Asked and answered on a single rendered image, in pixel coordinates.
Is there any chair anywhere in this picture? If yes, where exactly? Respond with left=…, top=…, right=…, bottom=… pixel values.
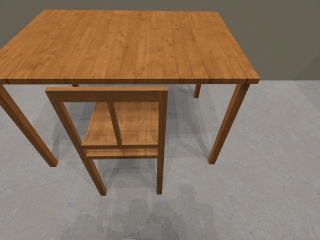
left=45, top=86, right=168, bottom=196

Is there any table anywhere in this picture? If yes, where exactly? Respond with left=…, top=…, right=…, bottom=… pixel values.
left=0, top=9, right=260, bottom=167

